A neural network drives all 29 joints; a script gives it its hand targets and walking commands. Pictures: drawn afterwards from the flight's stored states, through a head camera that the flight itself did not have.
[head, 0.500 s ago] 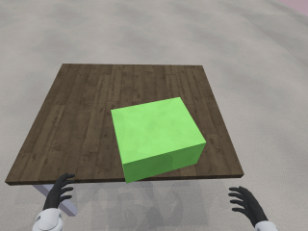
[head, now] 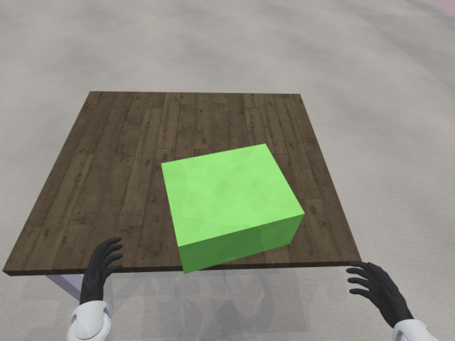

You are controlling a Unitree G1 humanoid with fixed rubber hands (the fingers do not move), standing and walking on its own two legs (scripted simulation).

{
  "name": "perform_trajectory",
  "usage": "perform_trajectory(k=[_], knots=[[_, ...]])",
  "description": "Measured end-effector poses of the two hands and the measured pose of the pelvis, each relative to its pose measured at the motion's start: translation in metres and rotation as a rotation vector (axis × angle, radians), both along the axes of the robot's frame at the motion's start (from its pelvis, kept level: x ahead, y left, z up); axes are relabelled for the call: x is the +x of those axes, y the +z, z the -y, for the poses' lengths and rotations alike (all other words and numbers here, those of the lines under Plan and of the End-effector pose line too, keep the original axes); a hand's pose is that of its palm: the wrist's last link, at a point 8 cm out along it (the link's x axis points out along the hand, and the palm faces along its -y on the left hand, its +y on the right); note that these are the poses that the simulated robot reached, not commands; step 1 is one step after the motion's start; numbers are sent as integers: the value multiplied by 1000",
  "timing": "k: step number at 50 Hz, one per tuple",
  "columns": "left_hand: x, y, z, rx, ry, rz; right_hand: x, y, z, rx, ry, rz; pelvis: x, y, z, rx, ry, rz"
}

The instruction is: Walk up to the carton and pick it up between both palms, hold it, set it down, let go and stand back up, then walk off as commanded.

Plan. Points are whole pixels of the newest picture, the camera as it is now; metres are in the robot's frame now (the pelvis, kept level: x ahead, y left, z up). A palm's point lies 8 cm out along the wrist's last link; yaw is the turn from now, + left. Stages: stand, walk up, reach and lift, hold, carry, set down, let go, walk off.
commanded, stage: reach and lift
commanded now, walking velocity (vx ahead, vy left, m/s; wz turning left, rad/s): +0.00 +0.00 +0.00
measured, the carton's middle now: (227, 204) +0.43 +0.01 -0.10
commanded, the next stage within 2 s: none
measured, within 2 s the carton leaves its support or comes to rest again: neither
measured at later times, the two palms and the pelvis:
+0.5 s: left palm (96, 280) +0.21 +0.24 -0.02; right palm (368, 252) +0.28 -0.25 -0.01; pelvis +0.02 +0.00 +0.00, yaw +0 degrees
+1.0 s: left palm (105, 233) +0.28 +0.23 +0.01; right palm (356, 205) +0.36 -0.24 +0.03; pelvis +0.02 +0.00 +0.00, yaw +0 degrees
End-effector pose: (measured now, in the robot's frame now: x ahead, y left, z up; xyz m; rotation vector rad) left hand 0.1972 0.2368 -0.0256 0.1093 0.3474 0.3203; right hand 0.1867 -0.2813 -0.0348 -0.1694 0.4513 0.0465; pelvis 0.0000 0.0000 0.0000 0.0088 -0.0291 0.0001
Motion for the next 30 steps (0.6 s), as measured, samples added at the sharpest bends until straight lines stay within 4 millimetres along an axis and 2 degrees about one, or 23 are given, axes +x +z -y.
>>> perform_trajectory(k=[10, 23, 30], knots=[[9, 3, 2, -9, 6, 32, 20, 5, -6, 20, 31, 40, 8, 0, 1, 1, 0, -11], [14, 0, -2, -13, 30, 20, 83, 25, -25, 46, 99, 144, 19, 0, 2, 2, 0, -26], [22, 7, -2, -12, 24, 49, 105, 35, -32, 55, 112, 177, 20, 0, 2, 2, 0, -28]])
